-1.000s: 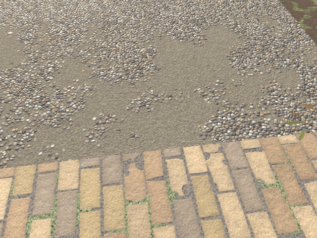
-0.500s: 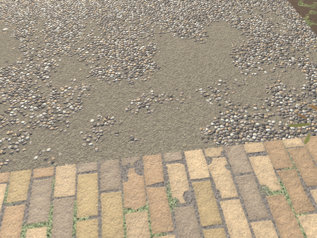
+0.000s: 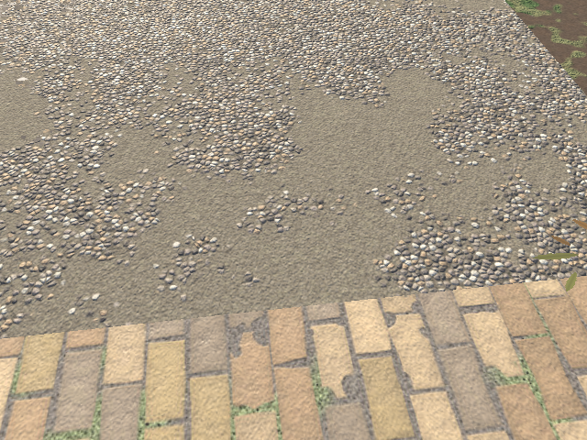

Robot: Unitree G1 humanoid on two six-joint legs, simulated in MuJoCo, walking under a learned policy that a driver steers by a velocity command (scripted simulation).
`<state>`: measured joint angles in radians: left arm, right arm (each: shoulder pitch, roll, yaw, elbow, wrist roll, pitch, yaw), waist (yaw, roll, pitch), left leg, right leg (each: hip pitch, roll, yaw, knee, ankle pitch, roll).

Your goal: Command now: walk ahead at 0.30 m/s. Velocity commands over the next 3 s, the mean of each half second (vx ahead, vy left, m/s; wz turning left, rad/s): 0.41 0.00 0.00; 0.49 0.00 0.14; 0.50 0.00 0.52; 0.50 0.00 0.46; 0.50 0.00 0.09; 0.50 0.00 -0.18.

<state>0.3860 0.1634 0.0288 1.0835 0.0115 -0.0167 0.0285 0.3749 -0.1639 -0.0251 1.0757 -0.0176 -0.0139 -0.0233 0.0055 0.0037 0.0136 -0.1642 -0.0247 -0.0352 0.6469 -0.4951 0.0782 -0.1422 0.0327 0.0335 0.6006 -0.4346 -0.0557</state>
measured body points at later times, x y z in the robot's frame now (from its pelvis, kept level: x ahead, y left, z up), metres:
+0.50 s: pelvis +0.18 +0.03 +0.00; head +0.22 +0.03 +0.45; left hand +0.38 +0.24 -0.12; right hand +0.04 -0.18 -0.13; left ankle -0.01 +0.10 -0.72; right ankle +0.34 -0.05 -0.70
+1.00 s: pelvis +0.44 +0.02 +0.02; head +0.47 +0.02 +0.46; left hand +0.34 +0.23 -0.13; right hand +0.61 -0.19 -0.12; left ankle +0.61 +0.16 -0.67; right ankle +0.34 -0.04 -0.72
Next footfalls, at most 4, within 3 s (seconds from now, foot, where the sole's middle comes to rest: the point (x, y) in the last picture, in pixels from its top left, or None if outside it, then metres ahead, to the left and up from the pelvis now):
0.56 right None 0.38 -0.04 -0.76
1.14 left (256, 386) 0.66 0.12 -0.76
1.68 right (272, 267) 1.03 0.10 -0.76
2.20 left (166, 249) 1.09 0.41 -0.76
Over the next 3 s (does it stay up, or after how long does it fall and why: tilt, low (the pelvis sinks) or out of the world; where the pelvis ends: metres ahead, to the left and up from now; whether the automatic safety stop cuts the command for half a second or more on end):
stays up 1.38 0.46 0.02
